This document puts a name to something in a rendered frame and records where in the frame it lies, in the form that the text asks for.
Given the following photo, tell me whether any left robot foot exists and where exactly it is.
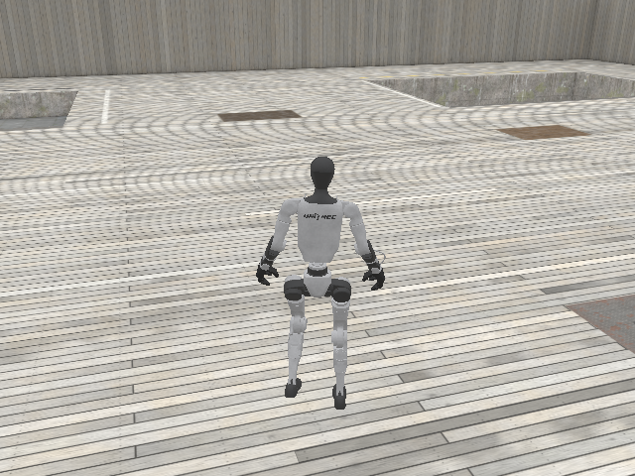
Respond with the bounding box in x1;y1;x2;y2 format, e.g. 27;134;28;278
285;378;302;398

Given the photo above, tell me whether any robot left upper arm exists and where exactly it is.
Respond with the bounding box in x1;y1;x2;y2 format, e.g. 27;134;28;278
270;198;301;252

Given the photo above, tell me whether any left robot forearm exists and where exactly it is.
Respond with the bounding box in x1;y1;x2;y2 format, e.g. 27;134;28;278
259;236;280;271

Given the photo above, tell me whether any left robot shin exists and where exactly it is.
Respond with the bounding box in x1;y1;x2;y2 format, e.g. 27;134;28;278
288;316;304;385

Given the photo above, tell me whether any right robot forearm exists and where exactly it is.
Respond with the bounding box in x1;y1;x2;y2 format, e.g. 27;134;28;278
361;240;382;274

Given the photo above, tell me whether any right robot hand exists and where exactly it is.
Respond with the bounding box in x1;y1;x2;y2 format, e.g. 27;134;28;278
362;268;385;291

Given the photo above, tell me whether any robot right upper arm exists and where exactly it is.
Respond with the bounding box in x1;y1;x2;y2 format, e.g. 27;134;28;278
341;200;371;256

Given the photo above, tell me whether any left robot hand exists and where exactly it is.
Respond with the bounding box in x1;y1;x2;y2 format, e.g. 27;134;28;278
256;259;279;286

